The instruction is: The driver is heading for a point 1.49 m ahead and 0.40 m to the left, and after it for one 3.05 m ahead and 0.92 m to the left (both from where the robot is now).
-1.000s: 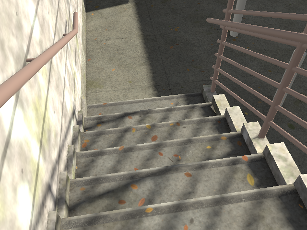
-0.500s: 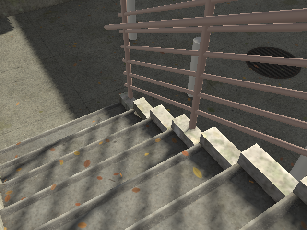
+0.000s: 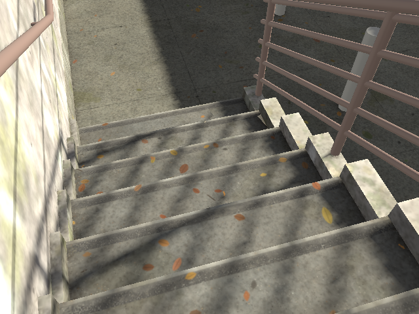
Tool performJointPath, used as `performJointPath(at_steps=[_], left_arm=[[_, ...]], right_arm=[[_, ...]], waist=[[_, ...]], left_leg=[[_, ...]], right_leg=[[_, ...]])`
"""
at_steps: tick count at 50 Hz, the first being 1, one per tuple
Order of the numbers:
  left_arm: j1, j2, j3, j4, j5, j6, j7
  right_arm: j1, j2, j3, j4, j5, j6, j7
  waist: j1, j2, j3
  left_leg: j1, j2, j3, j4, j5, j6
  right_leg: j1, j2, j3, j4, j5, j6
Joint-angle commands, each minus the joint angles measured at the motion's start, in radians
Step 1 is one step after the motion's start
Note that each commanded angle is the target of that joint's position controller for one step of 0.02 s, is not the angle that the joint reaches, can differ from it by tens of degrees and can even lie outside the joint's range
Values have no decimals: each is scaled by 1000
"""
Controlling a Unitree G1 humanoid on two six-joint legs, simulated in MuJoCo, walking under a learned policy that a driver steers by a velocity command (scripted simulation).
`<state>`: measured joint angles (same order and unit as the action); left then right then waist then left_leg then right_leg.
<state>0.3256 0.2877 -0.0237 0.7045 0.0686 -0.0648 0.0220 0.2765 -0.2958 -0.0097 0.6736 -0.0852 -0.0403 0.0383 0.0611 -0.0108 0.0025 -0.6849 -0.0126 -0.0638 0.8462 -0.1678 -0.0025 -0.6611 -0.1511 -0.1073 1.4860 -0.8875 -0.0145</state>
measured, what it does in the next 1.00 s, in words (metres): goes down, turning left: left foot 0.16 m lower, then right foot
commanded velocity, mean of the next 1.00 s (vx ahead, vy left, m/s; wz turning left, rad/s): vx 0.25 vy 0.00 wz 0.35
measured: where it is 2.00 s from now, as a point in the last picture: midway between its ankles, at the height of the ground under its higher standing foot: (194, 235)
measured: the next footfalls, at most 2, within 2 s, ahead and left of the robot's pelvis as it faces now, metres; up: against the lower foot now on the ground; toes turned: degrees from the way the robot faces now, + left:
left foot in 0.14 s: +0.12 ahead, +0.17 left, -0.16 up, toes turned +2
right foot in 0.92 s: +0.28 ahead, -0.01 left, -0.17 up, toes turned +22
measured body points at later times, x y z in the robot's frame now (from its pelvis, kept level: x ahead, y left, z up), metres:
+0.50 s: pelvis +0.06 +0.11 -0.04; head +0.06 +0.12 +0.41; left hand +0.16 +0.35 -0.15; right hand +0.10 -0.09 -0.18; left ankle +0.08 +0.16 -0.75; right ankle +0.17 -0.01 -0.56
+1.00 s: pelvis +0.27 +0.07 -0.08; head +0.25 +0.08 +0.37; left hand +0.29 +0.34 -0.20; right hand +0.40 -0.14 -0.20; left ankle +0.17 +0.17 -0.66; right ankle +0.24 -0.02 -0.75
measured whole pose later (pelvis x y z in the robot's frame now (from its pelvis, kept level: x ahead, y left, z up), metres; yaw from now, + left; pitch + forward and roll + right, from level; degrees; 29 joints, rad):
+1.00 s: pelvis +0.27 +0.07 -0.08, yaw +23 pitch +4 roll -3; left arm 0.25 0.24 0.01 0.86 0.08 -0.14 -0.03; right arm 0.37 -0.22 -0.03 0.85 -0.09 -0.08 0.09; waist -0.05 0.04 -0.12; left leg -0.67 -0.16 -0.22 1.53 -0.36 0.05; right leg -0.42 0.12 -0.08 0.94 -0.61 -0.10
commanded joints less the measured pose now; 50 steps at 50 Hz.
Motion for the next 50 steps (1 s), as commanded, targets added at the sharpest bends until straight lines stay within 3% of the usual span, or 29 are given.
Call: performJointPath(at_steps=[1,2,3,4,5,7,8,9,10,11,12,13,14,16,18,23,28,33,35,37,38,41,43,45,46,47,48,49,50], left_arm=[[-152,171,46,-75,32,-45,16],[-221,187,50,-85,46,-55,9],[-232,183,54,-71,31,-61,11],[-256,201,65,-56,8,-51,-7],[-217,194,70,-23,34,-46,-23],[-119,187,87,55,12,-22,-48],[-66,116,81,32,2,-13,-75],[19,117,99,48,0,-10,-68],[-25,141,105,-41,-57,-37,-44],[-134,98,80,-117,-102,-76,-17],[-214,83,62,-85,-76,-83,13],[-92,29,45,-51,-61,-80,24],[-76,33,44,-67,-61,-62,29],[-15,14,34,-45,-37,-26,33],[-55,27,28,-65,-21,6,14],[-199,-11,7,-74,-7,19,-20],[-247,-62,-6,-20,8,-2,-13],[-348,-53,-8,2,16,-20,-11],[-225,-26,3,45,38,-29,-16],[-409,-11,-8,-2,-3,-24,-17],[-416,-27,0,4,-13,-24,-14],[-411,-3,-6,15,8,-28,-30],[-349,4,-10,40,-13,-41,-35],[130,15,14,197,-2,-39,-35],[461,81,63,288,-1,-59,-18],[538,142,80,318,-23,-74,-28],[315,139,84,204,-8,-96,-50],[171,70,69,179,31,-87,-63],[49,-15,44,153,37,-73,-82]], right_arm=[[138,-46,-18,-20,2,32,25],[162,-63,-32,-15,1,41,39],[162,-66,-42,-23,-2,33,52],[157,-102,-63,-13,26,21,64],[216,-104,-73,17,43,9,62],[275,-193,-117,46,25,-12,49],[289,-292,-131,43,-4,-23,24],[352,-338,-128,30,1,-18,24],[414,-312,-120,-7,28,-35,52],[358,-232,-87,-37,76,-54,72],[343,-145,-55,-21,84,-57,73],[207,-103,-25,-57,101,-74,89],[175,-96,-19,-55,85,-75,87],[121,-41,5,-23,100,-82,47],[240,-75,1,28,64,-92,5],[363,-46,12,100,37,-98,14],[353,3,18,112,40,-89,41],[251,42,27,77,41,-95,26],[252,36,29,95,10,-103,15],[253,35,18,78,46,-100,1],[307,45,23,116,25,-92,-1],[359,1,3,149,27,-92,-20],[303,-25,-14,176,30,-88,-27],[50,-126,-50,121,2,-89,2],[-32,-81,-49,108,-26,-93,44],[-6,165,7,108,-45,-79,106],[-33,175,9,29,-5,-61,96],[-92,74,-13,19,-4,-48,72],[-64,24,-31,68,-5,-27,47]], waist=[[-133,-36,42],[-174,-38,72],[-179,-48,80],[-173,-36,97],[-172,1,43],[-182,90,-49],[-127,192,-74],[-103,251,-182],[-146,254,-237],[-157,264,-143],[-146,114,-38],[-35,62,-48],[0,75,29],[14,57,14],[-40,61,-28],[-154,122,19],[-155,119,25],[-174,109,-5],[-123,133,-33],[-224,55,9],[-216,90,-40],[-210,122,-112],[-177,119,-155],[74,12,-138],[213,-43,-129],[120,-137,-130],[1,29,0],[16,53,75],[-24,70,36]], left_leg=[[153,31,52,166,146,-28],[300,12,80,164,212,-26],[375,6,107,94,281,-13],[364,-6,130,-19,282,-2],[441,-2,128,-134,294,11],[555,-37,67,-393,238,56],[675,6,-156,-242,323,126],[849,70,-337,-202,580,137],[913,165,-474,-253,580,175],[766,270,-700,-384,141,226],[638,217,-661,-429,-312,144],[408,227,-704,-409,-397,185],[240,209,-689,-461,-430,232],[145,123,-636,-455,-393,247],[217,68,-638,-409,-395,229],[370,77,-652,-414,-549,243],[367,88,-667,-463,-465,299],[379,54,-577,-476,-303,314],[396,45,-559,-392,-221,299],[475,44,-546,-392,-252,327],[517,61,-611,-308,-158,318],[601,90,-610,-168,318,284],[592,75,-533,-83,658,222],[124,0,-385,162,865,203],[-190,-62,-293,446,738,165],[-476,-249,-139,800,-268,88],[-685,-196,-134,889,-306,65],[-790,-101,-261,851,-191,38],[-758,-37,-296,841,-62,23]], right_leg=[[-164,-191,410,-639,-44,-186],[-275,-191,307,-638,-170,-138],[-275,-191,222,-586,-198,-100],[-204,-160,146,-481,-222,-78],[-88,-164,98,-341,-100,-50],[53,-87,3,131,156,3],[-210,24,8,506,273,12],[-404,92,52,734,264,65],[-567,115,108,888,224,113],[-692,112,170,870,242,123],[-723,71,153,829,330,86],[-586,23,220,692,462,69],[-514,19,176,671,442,73],[-490,11,143,518,653,112],[-526,35,125,560,685,119],[-644,43,101,226,647,125],[-535,49,89,69,689,94],[-302,44,88,-220,678,93],[-235,38,93,-111,765,77],[-279,63,86,-436,602,97],[-264,67,115,-380,609,97],[-289,144,105,-317,454,94],[-166,211,70,-424,402,59],[490,288,-25,-587,620,40],[887,275,-16,-672,724,-1],[1100,33,369,-797,1073,-267],[946,-140,615,-862,1401,-363],[802,-217,770,-878,1046,-411],[651,-187,759,-880,864,-396]])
